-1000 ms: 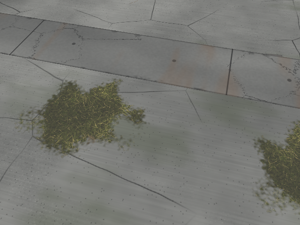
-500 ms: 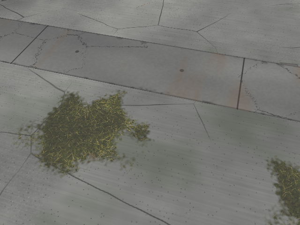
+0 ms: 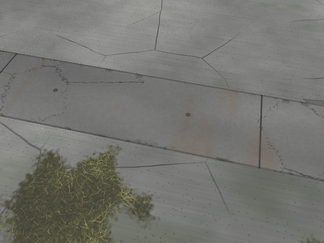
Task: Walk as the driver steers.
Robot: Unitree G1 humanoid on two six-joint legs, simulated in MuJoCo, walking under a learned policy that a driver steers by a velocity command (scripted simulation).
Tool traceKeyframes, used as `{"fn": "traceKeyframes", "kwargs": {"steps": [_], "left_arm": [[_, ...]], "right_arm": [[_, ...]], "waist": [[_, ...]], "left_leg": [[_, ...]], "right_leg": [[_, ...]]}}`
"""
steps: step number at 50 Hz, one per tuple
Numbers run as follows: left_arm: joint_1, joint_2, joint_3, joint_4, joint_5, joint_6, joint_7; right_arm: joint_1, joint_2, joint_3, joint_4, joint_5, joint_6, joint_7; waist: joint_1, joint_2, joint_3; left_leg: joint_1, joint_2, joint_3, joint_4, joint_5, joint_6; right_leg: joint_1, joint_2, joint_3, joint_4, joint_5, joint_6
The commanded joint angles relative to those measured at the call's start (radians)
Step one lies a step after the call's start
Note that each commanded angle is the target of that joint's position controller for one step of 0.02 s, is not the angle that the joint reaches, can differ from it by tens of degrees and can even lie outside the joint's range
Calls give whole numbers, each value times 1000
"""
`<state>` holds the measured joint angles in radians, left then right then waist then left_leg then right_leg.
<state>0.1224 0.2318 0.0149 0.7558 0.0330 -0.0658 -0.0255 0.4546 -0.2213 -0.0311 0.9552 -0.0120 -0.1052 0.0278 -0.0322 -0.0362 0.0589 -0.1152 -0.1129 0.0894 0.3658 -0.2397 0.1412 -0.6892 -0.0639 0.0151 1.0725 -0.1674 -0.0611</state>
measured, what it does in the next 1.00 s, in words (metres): walks ahead, turning right: right foot, then left foot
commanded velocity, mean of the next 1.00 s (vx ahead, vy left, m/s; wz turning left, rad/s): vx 0.27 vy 0.00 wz -0.73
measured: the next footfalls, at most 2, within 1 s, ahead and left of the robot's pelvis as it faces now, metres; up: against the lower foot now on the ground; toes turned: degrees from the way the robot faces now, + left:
right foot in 0.20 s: +0.33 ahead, -0.06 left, +0.00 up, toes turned -4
left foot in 0.76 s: +0.37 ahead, +0.09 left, +0.00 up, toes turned -42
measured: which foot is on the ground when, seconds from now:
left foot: down 0.00-0.20, up 0.22-0.74, down 0.76-1.00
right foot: up 0.00-0.18, down 0.20-0.74, up 0.76-1.00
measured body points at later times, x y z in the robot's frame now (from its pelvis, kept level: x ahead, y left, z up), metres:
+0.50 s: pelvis +0.20 -0.01 -0.01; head +0.24 -0.04 +0.44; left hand +0.33 +0.26 -0.12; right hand +0.32 -0.30 -0.12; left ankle +0.32 +0.16 -0.67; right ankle +0.29 -0.06 -0.74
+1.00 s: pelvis +0.30 +0.02 +0.01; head +0.31 +0.03 +0.46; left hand +0.62 +0.10 -0.08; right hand +0.15 -0.26 -0.08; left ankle +0.34 +0.12 -0.74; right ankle +0.22 -0.13 -0.63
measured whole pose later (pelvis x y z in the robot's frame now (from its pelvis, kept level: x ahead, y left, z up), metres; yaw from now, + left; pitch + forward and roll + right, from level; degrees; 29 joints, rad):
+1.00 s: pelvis +0.30 +0.02 +0.01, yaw -45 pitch +2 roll +0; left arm 0.17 0.37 0.09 0.68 0.04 0.04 -0.08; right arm 0.30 -0.33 -0.04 0.74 -0.03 -0.06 -0.01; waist -0.04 -0.04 -0.05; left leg -0.13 0.00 0.06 0.33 -0.24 0.03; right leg -0.70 0.03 0.13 1.22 -0.14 0.02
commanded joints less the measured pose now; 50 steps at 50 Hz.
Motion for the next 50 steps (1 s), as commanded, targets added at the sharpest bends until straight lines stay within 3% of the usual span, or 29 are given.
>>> {"fn": "traceKeyframes", "kwargs": {"steps": [1,3,5,7,8,9,10,11,12,13,14,15,17,19,24,27,33,35,36,37,38,39,40,41,42,43,45,47,50], "left_arm": [[63,3,-13,-10,-7,0,-7],[-6,-10,-22,-7,-21,-5,-9],[-24,21,-16,-6,-18,-6,-5],[59,76,5,19,2,-8,-4],[164,99,17,50,8,-12,-4],[273,119,31,83,14,-21,-5],[344,160,50,98,12,-27,3],[299,224,71,71,-4,-10,13],[290,256,87,51,-34,1,8],[183,214,89,0,-44,19,16],[127,155,74,-9,-44,40,25],[138,133,69,4,-40,50,28],[154,136,72,13,-28,59,26],[150,174,85,1,-20,60,21],[159,221,111,-24,-30,87,30],[184,230,121,-26,-30,99,31],[191,246,133,-32,-15,106,23],[144,258,137,-47,-8,110,9],[67,258,137,-72,0,112,-1],[-19,234,131,-101,3,110,-6],[12,171,119,-88,-10,100,1],[111,86,96,-96,-36,92,14],[20,203,109,-125,-12,81,9],[-1,244,119,-128,1,81,-6],[30,227,113,-124,9,82,-25],[74,207,106,-115,11,88,-40],[81,195,93,-124,8,99,-64],[21,185,81,-149,7,99,-67],[-19,171,71,-152,10,88,-61]], "right_arm": [[-70,-81,-1,-55,22,-24,-4],[-30,-98,0,-42,24,-24,-13],[-23,-115,-3,-33,13,-18,-29],[-47,-136,-11,-39,10,-1,-57],[-62,-153,-19,-45,6,12,-71],[-86,-173,-28,-59,7,24,-78],[-99,-190,-37,-84,9,30,-79],[10,-78,-22,-117,1,34,-75],[95,-95,-15,-129,3,45,-68],[42,-128,-17,-126,-14,54,-66],[-73,-147,-22,-151,-23,58,-60],[-162,-144,-25,-189,-32,69,-61],[-175,-116,-16,-205,-39,114,-65],[-188,-98,-11,-220,-35,135,-67],[-312,-136,-19,-272,-25,156,-69],[-367,-153,-21,-286,-19,150,-70],[-401,-165,-15,-298,1,114,-74],[-343,-175,-15,-288,-2,102,-67],[-267,-181,-18,-271,9,99,-69],[-165,-199,-26,-244,18,95,-80],[-125,-258,-47,-228,25,90,-101],[-200,-333,-55,-270,12,85,-104],[-318,-345,-61,-300,-23,86,-97],[-349,-280,-48,-303,-23,82,-88],[-362,-243,-36,-306,-18,76,-78],[-359,-239,-32,-313,-14,70,-70],[-307,-242,-31,-310,-16,60,-57],[-210,-245,-35,-285,-21,41,-42],[-100,-252,-43,-247,-23,16,-29]], "waist": [[70,95,2],[25,94,-19],[21,105,-26],[58,120,-68],[96,123,-106],[144,112,-137],[174,26,-174],[56,-217,-249],[47,-156,-436],[41,-3,-372],[34,77,-215],[26,106,-137],[10,88,-114],[8,58,-141],[51,-37,-135],[82,-69,-107],[99,-100,-100],[62,-114,-135],[7,-144,-122],[-68,-156,-84],[-83,20,-78],[-14,298,-158],[9,225,-74],[37,144,-58],[57,129,-72],[70,137,-80],[54,152,-34],[12,136,0],[-25,131,18]], "left_leg": [[-178,157,-31,-143,893,-3],[-74,183,-8,-149,815,-26],[15,222,6,-111,810,-49],[90,243,22,60,952,-79],[104,253,26,209,990,-91],[73,243,40,408,890,-104],[-28,153,72,725,534,-118],[-343,-12,53,1089,-373,-166],[-478,-13,-131,1225,-362,-171],[-501,58,-174,1192,-265,-164],[-510,87,-167,1091,-229,-165],[-506,111,-171,992,-217,-170],[-428,118,-165,864,-192,-178],[-394,106,-158,790,-157,-182],[-457,94,-201,640,-70,-198],[-489,83,-223,563,-59,-196],[-408,30,-243,394,-115,-151],[-222,6,-228,293,-183,-135],[-43,-6,-213,190,-219,-124],[173,0,-174,17,-152,-116],[322,101,-212,-103,-147,-120],[312,443,-566,-189,-432,-80],[126,495,-716,-261,-506,-17],[57,448,-621,-230,-464,-20],[29,393,-524,-210,-405,-38],[19,354,-446,-207,-371,-54],[-23,328,-358,-225,-383,-58],[-8,336,-328,-234,-365,-53],[44,351,-305,-251,-335,-37]], "right_leg": [[254,43,-105,-288,229,4],[277,76,-127,-425,380,-7],[293,93,-115,-483,401,-25],[348,139,-135,-482,283,-47],[416,158,-129,-496,221,-64],[506,155,-100,-583,242,-88],[610,66,11,-630,538,-134],[852,-191,340,-471,1262,-270],[962,-295,597,-587,1186,-422],[849,-270,585,-668,800,-414],[665,-203,521,-739,519,-363],[566,-150,483,-769,444,-310],[452,-77,422,-792,367,-240],[416,-28,408,-783,347,-186],[442,32,506,-832,-102,-59],[495,40,574,-850,-233,-47],[548,45,664,-801,-149,-85],[423,75,695,-831,-455,-90],[271,99,695,-853,-534,-60],[94,163,635,-856,-537,17],[-36,266,485,-637,-566,85],[-67,336,255,-228,-477,76],[-164,234,197,-109,-249,87],[-123,173,189,-23,-135,83],[-100,168,168,52,-79,79],[-97,165,136,133,-60,78],[-138,120,92,212,-24,77],[-190,86,90,205,21,83],[-214,87,131,126,65,83]]}}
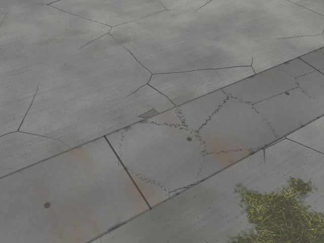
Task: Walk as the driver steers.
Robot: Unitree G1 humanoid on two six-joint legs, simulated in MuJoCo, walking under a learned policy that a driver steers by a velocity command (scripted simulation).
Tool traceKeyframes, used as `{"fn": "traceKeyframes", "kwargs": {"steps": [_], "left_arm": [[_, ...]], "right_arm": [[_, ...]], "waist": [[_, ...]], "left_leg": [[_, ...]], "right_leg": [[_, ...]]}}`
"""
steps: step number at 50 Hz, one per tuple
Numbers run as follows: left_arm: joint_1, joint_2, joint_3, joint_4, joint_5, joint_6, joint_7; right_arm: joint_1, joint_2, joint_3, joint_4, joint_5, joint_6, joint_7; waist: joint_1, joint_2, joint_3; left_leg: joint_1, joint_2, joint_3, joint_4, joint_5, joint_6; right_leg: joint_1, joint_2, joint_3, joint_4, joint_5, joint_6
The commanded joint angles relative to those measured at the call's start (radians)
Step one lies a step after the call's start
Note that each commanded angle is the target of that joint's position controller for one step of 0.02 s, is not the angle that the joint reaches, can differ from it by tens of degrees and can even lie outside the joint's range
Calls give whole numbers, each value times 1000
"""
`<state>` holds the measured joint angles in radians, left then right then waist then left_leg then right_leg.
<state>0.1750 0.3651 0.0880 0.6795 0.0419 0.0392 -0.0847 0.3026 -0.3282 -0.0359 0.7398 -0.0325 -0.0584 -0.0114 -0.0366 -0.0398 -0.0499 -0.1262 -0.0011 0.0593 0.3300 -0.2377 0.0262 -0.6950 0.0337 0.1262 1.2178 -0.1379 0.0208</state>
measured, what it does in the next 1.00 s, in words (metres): walks ahead, turning left: right foot, then left foot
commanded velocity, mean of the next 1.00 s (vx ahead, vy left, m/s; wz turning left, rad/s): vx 0.94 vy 0.00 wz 0.48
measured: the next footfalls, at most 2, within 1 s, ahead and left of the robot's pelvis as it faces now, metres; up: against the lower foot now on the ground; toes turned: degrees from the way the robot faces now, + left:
right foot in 0.28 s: +0.27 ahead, -0.19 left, +0.00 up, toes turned -4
left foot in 0.74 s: +0.69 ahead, -0.01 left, +0.00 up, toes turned +22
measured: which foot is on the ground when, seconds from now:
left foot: down 0.00-0.28, up 0.30-0.72, down 0.74-1.00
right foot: up 0.00-0.26, down 0.28-0.74, up 0.76-1.00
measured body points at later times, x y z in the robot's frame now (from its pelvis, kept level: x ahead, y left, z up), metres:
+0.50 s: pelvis +0.30 -0.09 -0.01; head +0.32 -0.10 +0.44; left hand +0.34 +0.18 -0.13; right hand +0.37 -0.37 -0.14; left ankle +0.31 +0.05 -0.64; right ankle +0.23 -0.19 -0.75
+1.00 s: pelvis +0.72 +0.00 -0.02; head +0.74 +0.01 +0.43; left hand +0.84 +0.30 -0.07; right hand +0.84 -0.27 -0.14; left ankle +0.65 -0.03 -0.75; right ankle +0.96 -0.12 -0.67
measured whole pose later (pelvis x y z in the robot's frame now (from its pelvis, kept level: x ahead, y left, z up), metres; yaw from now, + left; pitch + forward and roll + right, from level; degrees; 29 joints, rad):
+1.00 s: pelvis +0.72 +0.00 -0.02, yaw +31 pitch +1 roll +0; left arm 0.01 0.23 -0.04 0.59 0.06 -0.06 -0.01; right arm 0.47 -0.30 -0.06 0.85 0.00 -0.05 0.01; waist -0.08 0.00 0.03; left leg -0.08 -0.23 -0.11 0.39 -0.30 0.19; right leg -0.74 -0.15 0.11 0.96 -0.15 0.07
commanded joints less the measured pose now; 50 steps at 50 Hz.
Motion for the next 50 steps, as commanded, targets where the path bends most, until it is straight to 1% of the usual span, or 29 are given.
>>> {"fn": "traceKeyframes", "kwargs": {"steps": [1,6,10,12,13,14,15,16,17,18,20,22,24,27,28,30,31,33,35,36,37,38,39,40,41,42,45,48,50], "left_arm": [[-82,37,-3,-72,1,-21,0],[-222,25,-16,-97,0,-44,-13],[-331,-10,-48,-140,-3,-69,-27],[-253,-7,-49,-124,0,-81,-11],[-87,15,-35,-76,-4,-91,8],[153,56,-13,4,3,-103,33],[333,166,18,31,29,-109,63],[365,243,28,19,28,-114,79],[270,174,11,22,29,-113,87],[204,103,-9,35,20,-114,84],[120,25,-28,45,-4,-119,83],[125,-28,-41,70,-19,-133,84],[146,-37,-43,99,-28,-153,78],[143,-81,-53,132,-17,-168,75],[176,-50,-51,142,-18,-176,79],[192,-38,-50,170,-20,-173,92],[182,-16,-47,167,-16,-169,100],[208,51,-37,160,-16,-165,123],[143,134,-10,137,1,-134,143],[79,151,-1,114,5,-117,140],[51,129,-1,104,-2,-105,120],[22,-41,-46,75,14,-122,95],[102,-38,-59,-46,-9,-147,88],[48,11,-63,-55,4,-174,89],[31,33,-62,-47,2,-183,88],[10,21,-65,-49,16,-174,91],[24,-21,-83,-44,47,-101,89],[-170,-31,-97,-133,20,-94,74],[-235,-55,-108,-156,2,-96,66]], "right_arm": [[73,-143,-39,-22,-2,-36,13],[167,-122,-39,30,3,-46,18],[218,-105,-32,90,11,-40,17],[209,-146,-40,114,19,-30,16],[188,-160,-42,123,26,-28,17],[149,-161,-40,115,35,-35,20],[143,-84,-18,62,46,-44,32],[128,8,-6,9,55,-48,38],[46,-59,-29,13,56,-36,30],[43,-50,-31,14,50,-32,38],[92,-8,-28,59,28,-6,57],[90,18,-29,67,17,27,70],[16,43,-25,34,15,44,81],[-101,32,-20,4,28,51,84],[-146,45,-10,-41,22,49,91],[-220,32,-1,-67,12,45,100],[-232,29,4,-69,15,43,102],[-210,11,5,-65,25,46,104],[17,-58,-16,-17,20,49,91],[247,-114,-45,54,17,50,74],[359,-165,-76,101,27,45,51],[249,-221,-97,99,47,58,31],[169,-302,-109,45,21,67,29],[148,-256,-108,14,17,66,23],[125,-180,-91,27,14,60,15],[92,-144,-80,35,17,48,14],[33,-114,-60,18,26,-1,10],[73,-119,-63,18,31,-25,13],[99,-137,-74,21,37,-23,19]], "waist": [[-26,140,135],[-73,156,182],[-71,180,200],[-14,204,166],[80,182,89],[203,135,-56],[270,-32,-242],[243,-214,-332],[211,-70,-173],[149,-25,-52],[68,-66,44],[37,-95,91],[24,-91,140],[19,-52,192],[7,-89,212],[2,-25,243],[-6,-2,229],[-29,-30,149],[-172,-80,31],[-277,-69,-76],[-303,38,-113],[-180,325,10],[-62,333,-188],[-83,138,-154],[-29,5,10],[21,-68,77],[95,-87,131],[36,-36,190],[-13,15,156]], "left_leg": [[72,244,-264,-226,-329,84],[162,275,-169,-265,-231,114],[107,272,-131,-276,14,141],[63,283,-108,-171,397,153],[18,267,-69,16,685,150],[-125,205,-16,291,709,130],[-418,114,14,665,292,110],[-639,0,-98,935,-273,111],[-701,30,-168,1023,-147,122],[-690,83,-160,987,-53,119],[-633,125,-128,933,8,82],[-636,140,-108,962,39,64],[-688,142,-90,965,117,58],[-696,92,-21,862,238,65],[-695,115,-11,791,265,78],[-668,92,58,643,279,107],[-594,57,104,561,282,127],[-434,-28,174,501,266,159],[-195,-79,157,470,154,198],[43,-92,101,449,111,230],[244,-82,8,331,88,266],[313,20,-195,368,203,295],[506,174,-696,148,24,492],[456,245,-867,-55,-230,475],[269,235,-840,-126,-282,415],[115,195,-755,-130,-225,372],[-209,58,-535,-147,-100,335],[-317,-9,-446,-176,116,310],[-257,-40,-419,-149,242,261]], "right_leg": [[-213,-8,30,-57,42,-2],[-223,-26,-22,-285,22,-19],[10,-74,-180,-552,-58,-58],[235,-7,-222,-637,-185,-91],[456,32,-224,-680,-158,-109],[787,20,-185,-693,-103,-123],[1117,-264,135,-765,-497,-150],[1169,-488,567,-934,-820,-152],[983,-464,531,-966,-703,-127],[858,-414,345,-958,-517,-110],[705,-312,113,-1015,-294,-72],[642,-278,-22,-1043,-149,-57],[611,-268,-130,-1083,-9,-39],[589,-177,-310,-1120,213,-23],[587,-227,-318,-1112,364,-31],[643,-216,-389,-1120,530,-17],[658,-205,-419,-1109,652,-7],[727,-236,-440,-969,1186,4],[751,-293,-407,-658,1389,-6],[675,-297,-374,-379,1325,-27],[524,-191,-378,12,779,-43],[136,18,-325,435,-305,-28],[-136,42,-114,571,-350,-9],[-201,-14,-26,495,-290,-24],[-192,-61,-25,370,-225,-26],[-131,-100,-26,278,-213,-16],[36,-160,-51,83,-224,35],[105,-163,-107,-242,-5,63],[163,-124,-125,-430,172,47]]}}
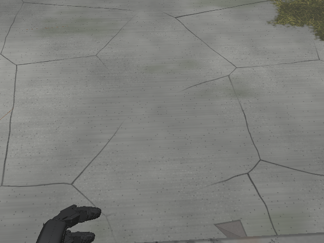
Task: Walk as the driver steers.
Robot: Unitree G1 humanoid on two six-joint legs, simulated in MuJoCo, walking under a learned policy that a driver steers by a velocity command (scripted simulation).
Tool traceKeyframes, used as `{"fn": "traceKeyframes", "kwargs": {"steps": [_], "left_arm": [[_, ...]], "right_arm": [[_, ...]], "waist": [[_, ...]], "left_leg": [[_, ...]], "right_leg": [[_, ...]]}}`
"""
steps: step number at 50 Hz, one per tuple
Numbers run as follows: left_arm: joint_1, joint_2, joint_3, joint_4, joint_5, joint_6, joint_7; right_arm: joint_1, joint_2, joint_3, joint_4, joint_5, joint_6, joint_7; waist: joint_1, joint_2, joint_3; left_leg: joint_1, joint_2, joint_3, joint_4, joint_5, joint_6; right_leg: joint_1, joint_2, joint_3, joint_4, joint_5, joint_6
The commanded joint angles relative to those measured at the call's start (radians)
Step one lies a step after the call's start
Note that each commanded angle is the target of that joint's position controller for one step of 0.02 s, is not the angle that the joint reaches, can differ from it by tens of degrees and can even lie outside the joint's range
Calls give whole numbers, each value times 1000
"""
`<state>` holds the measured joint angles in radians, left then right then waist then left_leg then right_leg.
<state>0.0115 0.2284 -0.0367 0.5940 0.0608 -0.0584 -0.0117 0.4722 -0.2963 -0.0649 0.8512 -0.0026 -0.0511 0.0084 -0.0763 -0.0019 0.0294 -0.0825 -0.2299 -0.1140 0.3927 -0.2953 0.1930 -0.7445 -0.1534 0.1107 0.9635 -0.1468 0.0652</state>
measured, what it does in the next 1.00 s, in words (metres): goes down, turning left: right foot, then left foot 0.05 m lower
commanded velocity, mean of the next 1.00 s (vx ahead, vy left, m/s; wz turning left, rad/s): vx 0.43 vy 0.00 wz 0.33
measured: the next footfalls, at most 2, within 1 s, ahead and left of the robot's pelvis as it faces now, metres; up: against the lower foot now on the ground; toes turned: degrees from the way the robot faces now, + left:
right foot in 0.16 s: +0.39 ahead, -0.17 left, +0.00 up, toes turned +14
left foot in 0.60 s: +0.58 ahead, +0.13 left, -0.05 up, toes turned +33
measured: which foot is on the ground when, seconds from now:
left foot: down 0.00-0.18, up 0.20-0.58, down 0.60-1.00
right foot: up 0.00-0.14, down 0.16-0.60, up 0.62-1.00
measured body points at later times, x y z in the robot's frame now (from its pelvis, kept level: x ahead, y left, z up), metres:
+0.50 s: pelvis +0.40 -0.03 +0.00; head +0.44 +0.00 +0.44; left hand +0.25 +0.23 -0.12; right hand +0.74 -0.14 -0.06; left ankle +0.52 +0.11 -0.69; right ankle +0.35 -0.18 -0.73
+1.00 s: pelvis +0.54 +0.01 -0.05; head +0.57 +0.01 +0.40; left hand +0.56 +0.29 -0.17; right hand +0.73 -0.20 -0.17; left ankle +0.55 +0.11 -0.78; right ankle +0.58 -0.08 -0.76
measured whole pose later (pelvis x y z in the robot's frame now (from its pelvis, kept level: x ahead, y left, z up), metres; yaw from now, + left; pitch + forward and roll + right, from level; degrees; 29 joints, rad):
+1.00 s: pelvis +0.54 +0.01 -0.05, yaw +15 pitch +0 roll +1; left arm 0.22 0.25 0.05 0.74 0.02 0.10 -0.04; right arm 0.18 -0.25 -0.04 0.75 -0.03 0.00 -0.03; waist 0.01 0.01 0.06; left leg -0.31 0.09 0.29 0.56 -0.24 0.06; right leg -0.41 -0.05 -0.10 0.80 -0.37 0.00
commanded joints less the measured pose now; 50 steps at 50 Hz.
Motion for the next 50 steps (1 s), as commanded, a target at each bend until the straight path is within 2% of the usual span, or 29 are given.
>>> {"fn": "traceKeyframes", "kwargs": {"steps": [1,3,5,6,7,8,9,10,11,12,13,15,17,19,21,23,25,27,29,30,31,32,33,34,36,38,40,44,50], "left_arm": [[-90,85,17,-76,-25,0,-8],[-137,106,21,-101,-31,-5,-7],[-110,127,28,-103,-32,-13,-2],[-31,169,46,-80,-36,-15,8],[116,227,71,-43,-44,-19,20],[342,271,94,8,-43,-24,37],[562,339,122,39,-14,-28,60],[444,397,133,19,14,-25,51],[316,301,129,-6,6,-17,43],[261,206,106,-10,1,-14,39],[267,156,93,18,5,-13,33],[323,144,83,80,-15,-27,28],[327,143,85,115,-48,-42,14],[264,170,91,116,-60,-41,15],[193,184,96,115,-62,-38,17],[189,192,101,116,-63,-47,22],[263,198,101,136,-70,-54,23],[316,242,111,152,-68,-31,29],[351,243,108,173,-61,-2,37],[400,196,97,183,-71,9,32],[574,81,71,187,-88,26,32],[598,130,74,195,-123,37,42],[533,173,81,207,-100,51,47],[462,190,87,199,-65,60,44],[455,185,101,222,-24,91,30],[451,131,102,206,-39,117,16],[391,122,110,180,-52,127,11],[281,72,99,129,-36,141,-14],[208,95,111,52,-41,143,-34]], "right_arm": [[-38,-172,-48,-82,12,-29,4],[-10,-188,-56,-78,11,-26,6],[-41,-202,-62,-86,10,-25,-2],[-58,-224,-66,-90,6,-26,-3],[-87,-260,-73,-96,-3,-29,0],[-157,-266,-72,-111,-7,-37,5],[-168,-131,-37,-140,-10,-50,3],[-46,-30,-2,-202,44,-44,10],[-88,-116,-3,-166,14,-22,-3],[-165,-157,-13,-158,-7,-7,-1],[-214,-154,-17,-155,-18,5,4],[-232,-111,-14,-181,-35,37,19],[-265,-80,-7,-217,-35,61,33],[-316,-65,4,-270,-33,67,50],[-340,-46,19,-286,-25,69,71],[-314,-63,10,-267,-32,73,84],[-365,-52,16,-268,-46,64,85],[-316,-68,10,-225,-69,53,68],[-157,-80,3,-140,-80,19,37],[-139,-130,-3,-108,-92,0,22],[-85,-165,7,-133,-71,-14,17],[-67,-154,0,-156,-8,-11,5],[-194,-116,10,-171,3,6,-12],[-286,-72,24,-179,1,12,-24],[-284,-54,36,-165,0,15,-40],[-296,-90,17,-164,-4,13,-46],[-312,-64,17,-159,-18,15,-45],[-315,-33,20,-154,-26,25,-54],[-279,-99,-14,-152,-33,47,-39]], "waist": [[-1,-3,50],[-34,33,30],[-10,55,3],[27,61,-50],[109,56,-144],[244,51,-242],[304,-96,-387],[152,-473,-501],[142,-287,-334],[146,-120,-205],[141,-3,-111],[106,-55,-56],[77,-101,-33],[47,-122,-17],[21,-138,-11],[2,-105,-38],[36,-71,-6],[37,-49,-19],[-30,-7,-63],[-25,143,-91],[46,212,-319],[-21,142,-519],[30,58,-394],[60,49,-240],[92,44,-135],[112,93,-159],[118,92,-130],[93,144,-103],[69,132,-89]], "left_leg": [[-230,192,-250,-190,400,76],[-106,220,-285,-153,514,57],[-65,233,-301,-99,585,19],[-37,236,-311,-12,718,-4],[-23,229,-299,158,810,-26],[-125,200,-272,403,765,-44],[-276,148,-192,753,324,-43],[-556,54,-76,994,-204,-75],[-670,153,-39,1046,-102,-71],[-666,206,-8,996,-21,-86],[-635,236,11,952,-9,-105],[-613,275,28,891,-72,-131],[-624,288,46,801,-55,-142],[-588,286,83,646,55,-148],[-439,268,143,450,250,-140],[-326,253,177,383,440,-107],[-241,219,180,224,535,-91],[-175,169,177,149,438,-83],[8,183,133,-18,543,-53],[178,320,62,-2,1072,-15],[468,656,-162,336,1929,75],[464,756,-248,255,1790,172],[282,696,-203,142,1327,159],[111,647,-157,64,1072,126],[-71,574,-21,-3,1062,71],[-157,564,67,-51,883,87],[-199,539,127,-76,683,76],[-183,520,212,-80,349,18],[-191,612,235,11,84,-43]], "right_leg": [[220,90,-121,-232,226,-8],[218,120,-113,-333,241,-25],[346,150,-94,-454,224,-35],[461,181,-89,-459,157,-40],[612,192,-82,-439,45,-52],[851,141,-60,-411,-33,-70],[1085,-92,177,-423,-433,-96],[1206,-325,782,-680,-735,-189],[1067,-291,771,-717,-725,-213],[945,-248,536,-669,-451,-214],[828,-212,353,-637,-58,-213],[738,-170,127,-604,449,-199],[703,-158,8,-626,629,-183],[637,-141,-111,-668,675,-176],[547,-76,-258,-674,620,-151],[549,-60,-327,-610,579,-113],[532,-39,-321,-572,499,-98],[602,-57,-293,-428,590,-118],[583,-34,-295,-109,510,-124],[416,101,-326,226,-188,-109],[230,177,-147,527,-751,-90],[254,207,74,480,-587,-79],[252,146,28,422,-487,-65],[248,112,-31,367,-432,-57],[320,115,-83,351,-337,-39],[343,118,-119,371,-261,-22],[316,107,-121,309,-222,-17],[323,85,-155,4,-148,-32],[443,117,-238,-236,-250,-92]]}}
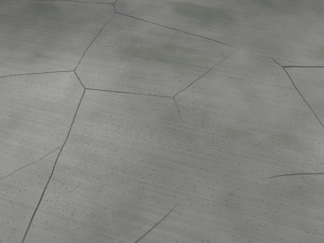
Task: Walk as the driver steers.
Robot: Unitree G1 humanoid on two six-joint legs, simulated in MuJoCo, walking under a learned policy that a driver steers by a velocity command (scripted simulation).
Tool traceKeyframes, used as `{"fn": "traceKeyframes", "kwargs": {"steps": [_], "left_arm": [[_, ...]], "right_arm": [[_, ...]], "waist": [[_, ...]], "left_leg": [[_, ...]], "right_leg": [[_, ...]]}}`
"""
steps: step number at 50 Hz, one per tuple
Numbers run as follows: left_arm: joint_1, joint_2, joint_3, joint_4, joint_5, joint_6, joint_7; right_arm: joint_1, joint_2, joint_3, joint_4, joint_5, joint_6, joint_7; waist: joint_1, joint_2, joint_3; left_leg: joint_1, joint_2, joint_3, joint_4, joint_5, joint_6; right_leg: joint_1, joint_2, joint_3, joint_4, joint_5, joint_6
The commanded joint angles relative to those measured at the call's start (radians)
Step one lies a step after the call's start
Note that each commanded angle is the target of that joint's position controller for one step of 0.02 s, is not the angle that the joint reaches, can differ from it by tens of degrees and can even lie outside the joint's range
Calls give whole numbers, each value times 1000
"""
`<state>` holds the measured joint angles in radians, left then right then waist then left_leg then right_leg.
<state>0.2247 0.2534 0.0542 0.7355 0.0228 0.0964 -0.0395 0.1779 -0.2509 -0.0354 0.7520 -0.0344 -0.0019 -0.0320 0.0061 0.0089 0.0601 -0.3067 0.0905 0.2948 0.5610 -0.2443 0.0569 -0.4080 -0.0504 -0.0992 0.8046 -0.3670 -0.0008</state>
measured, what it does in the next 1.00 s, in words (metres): steps on the spot, turning right: right foot, then left foot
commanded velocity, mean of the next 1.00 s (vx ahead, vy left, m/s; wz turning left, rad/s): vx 0.01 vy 0.00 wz -0.54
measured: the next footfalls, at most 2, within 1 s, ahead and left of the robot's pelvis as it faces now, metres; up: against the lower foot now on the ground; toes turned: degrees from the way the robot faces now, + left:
right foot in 0.04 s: +0.05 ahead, -0.11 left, +0.00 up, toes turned -9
left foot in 0.52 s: +0.18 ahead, +0.04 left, +0.00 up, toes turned -36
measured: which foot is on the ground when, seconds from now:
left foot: down 0.00-0.08, up 0.10-0.50, down 0.52-1.00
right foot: up 0.00-0.02, down 0.04-0.52, up 0.54-0.82, down 0.84-1.00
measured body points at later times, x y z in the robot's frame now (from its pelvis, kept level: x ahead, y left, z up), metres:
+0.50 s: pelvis +0.05 -0.01 +0.00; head +0.08 -0.02 +0.45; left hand +0.29 +0.21 -0.09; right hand +0.11 -0.32 -0.09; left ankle +0.15 +0.07 -0.72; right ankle +0.01 -0.10 -0.73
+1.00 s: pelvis +0.07 -0.02 +0.02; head +0.09 -0.03 +0.46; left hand +0.33 +0.12 -0.08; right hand -0.01 -0.29 -0.11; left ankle +0.15 +0.07 -0.73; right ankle -0.02 -0.10 -0.70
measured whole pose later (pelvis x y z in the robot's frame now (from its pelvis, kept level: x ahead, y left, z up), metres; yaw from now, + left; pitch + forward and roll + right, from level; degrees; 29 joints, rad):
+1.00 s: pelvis +0.07 -0.02 +0.02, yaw -26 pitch +0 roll -5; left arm 0.12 0.21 0.01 0.67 0.02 0.04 0.02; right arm 0.31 -0.30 -0.06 0.75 0.00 0.05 0.02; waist -0.05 0.09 0.07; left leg -0.30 0.00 -0.20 0.51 -0.20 0.00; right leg -0.24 0.11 -0.03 0.63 -0.14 -0.05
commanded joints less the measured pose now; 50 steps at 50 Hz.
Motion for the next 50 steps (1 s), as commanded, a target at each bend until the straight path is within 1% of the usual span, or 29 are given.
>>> {"fn": "traceKeyframes", "kwargs": {"steps": [1,2,3,4,5,6,7,8,9,11,14,20,23,25,26,27,28,29,30,32,34,36,39,40,42,43,44,48,50], "left_arm": [[23,72,24,-86,-6,-17,-6],[92,102,34,-62,-4,-30,-2],[116,207,54,-74,-3,-48,16],[158,330,85,-94,7,-50,28],[186,297,87,-76,6,-42,39],[154,262,75,-79,4,-37,53],[38,235,67,-101,1,-26,58],[-38,209,60,-134,-9,-22,57],[-61,185,52,-148,-13,-22,54],[-27,197,58,-147,-18,-29,46],[21,223,69,-145,-12,-35,48],[38,256,82,-164,3,-34,40],[3,261,84,-172,3,-35,29],[-59,247,80,-185,-9,-41,25],[-59,210,68,-189,-18,-47,27],[15,112,43,-197,-26,-52,30],[29,196,63,-195,11,-52,35],[21,238,75,-173,27,-53,33],[12,225,73,-155,21,-51,26],[36,190,62,-130,6,-38,8],[36,181,53,-115,-3,-28,4],[-1,169,44,-117,-9,-21,8],[-23,95,5,-101,-6,-13,19],[-35,82,-5,-100,-4,-12,24],[-53,108,-2,-103,-11,-18,46],[-52,122,0,-101,-16,-27,53],[-64,143,8,-98,-14,-40,50],[-87,78,-5,-117,2,-70,63],[-27,95,6,-102,2,-82,77]], "right_arm": [[10,-153,-49,-53,4,3,4],[36,-142,-54,-45,2,11,9],[73,-88,-44,-61,5,24,21],[-70,-70,-27,-158,-2,32,18],[-119,-88,-24,-166,-4,33,16],[-113,-85,-26,-165,3,27,16],[-71,-100,-29,-142,12,18,14],[-32,-124,-37,-123,-4,17,13],[-18,-131,-40,-114,-14,20,16],[-19,-108,-33,-124,-14,29,22],[-58,-86,-17,-154,-4,33,22],[-121,-100,-2,-193,4,13,15],[-79,-121,-5,-188,23,1,9],[0,-131,-10,-170,24,-9,-3],[51,-165,-21,-155,19,-16,-15],[39,-257,-37,-171,7,-14,-21],[36,-270,-40,-171,5,-3,-11],[37,-206,-28,-171,11,2,-5],[6,-157,-15,-172,17,4,0],[-40,-147,-13,-168,13,4,-1],[-13,-147,-18,-155,12,-2,3],[20,-147,-21,-138,15,-7,6],[20,-109,-3,-108,18,-14,15],[14,-125,-8,-104,18,-9,22],[77,-204,-44,-85,9,14,40],[96,-207,-50,-83,17,21,47],[69,-206,-53,-93,31,24,47],[25,-219,-77,-96,37,38,48],[-13,-200,-80,-117,41,40,49]], "waist": [[8,84,-117],[31,-28,-107],[25,-319,-53],[81,-351,-28],[91,-190,-44],[67,-193,-39],[3,-150,-32],[-17,-147,-51],[-23,-126,-80],[-15,-61,-108],[17,-80,-105],[59,-133,-113],[38,-161,-116],[-21,-161,-107],[-38,-107,-124],[5,155,-172],[0,231,-169],[3,132,-143],[11,96,-116],[33,137,-110],[19,149,-135],[1,149,-141],[2,165,-142],[-3,202,-126],[-34,242,-83],[-28,198,-76],[-11,86,-71],[11,52,-35],[41,-2,-24]], "left_leg": [[-2,277,-143,-90,-22,51],[-72,228,-101,59,-120,-13],[-278,91,-11,374,-369,-100],[-500,-85,-193,532,-488,-138],[-520,-55,-303,617,-413,-132],[-494,-49,-330,604,-325,-124],[-473,-35,-343,588,-176,-119],[-424,-52,-321,600,-87,-116],[-387,-64,-317,624,-52,-117],[-381,-74,-325,618,-33,-123],[-418,-87,-343,496,-24,-127],[-313,-149,-381,257,-68,-99],[-153,-176,-390,124,-105,-80],[47,-168,-384,-95,-24,-70],[185,-69,-437,-214,23,-51],[327,208,-725,-306,-34,32],[291,302,-928,-303,114,143],[260,284,-838,-265,195,171],[206,220,-724,-243,244,158],[164,119,-556,-223,378,131],[165,104,-491,-202,518,141],[193,114,-479,-202,509,154],[155,79,-484,-220,331,129],[132,55,-497,-227,274,122],[128,55,-574,-198,331,136],[113,57,-603,-193,365,126],[88,48,-582,-200,282,99],[9,-14,-625,-154,161,40],[-126,-72,-604,-78,33,-9]], "right_leg": [[175,29,-28,-171,5,-42],[258,23,59,-301,55,-66],[297,-217,435,-476,242,-130],[287,-356,741,-523,521,-301],[304,-324,653,-513,434,-327],[254,-265,602,-501,341,-306],[214,-195,481,-506,268,-259],[172,-144,421,-492,303,-234],[155,-116,391,-474,363,-225],[172,-100,403,-448,419,-221],[239,-84,466,-422,393,-220],[260,-65,614,-372,412,-217],[215,-39,675,-347,521,-190],[120,15,682,-318,429,-125],[40,63,625,-252,255,-74],[-97,200,419,-22,-129,-11],[-202,279,279,140,-293,12],[-206,204,279,265,-231,20],[-186,187,274,313,-161,25],[-151,187,236,390,-74,45],[-130,197,214,436,-60,60],[-136,193,218,394,-54,63],[5,142,207,60,-66,49],[68,124,139,-58,-94,42],[97,160,89,-172,-112,25],[109,163,96,-221,-51,10],[79,161,112,-186,-24,-1],[168,164,117,-309,0,-11],[294,90,196,-420,61,-47]]}}
Keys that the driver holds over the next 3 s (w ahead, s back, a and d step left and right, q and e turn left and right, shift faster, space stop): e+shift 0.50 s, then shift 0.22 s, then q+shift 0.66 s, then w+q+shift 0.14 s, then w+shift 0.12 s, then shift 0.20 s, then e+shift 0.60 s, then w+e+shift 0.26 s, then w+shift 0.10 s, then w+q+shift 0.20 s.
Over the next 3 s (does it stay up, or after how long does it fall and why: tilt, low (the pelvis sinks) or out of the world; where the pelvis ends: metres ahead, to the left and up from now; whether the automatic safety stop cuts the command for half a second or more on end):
stays up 0.63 -0.18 -0.01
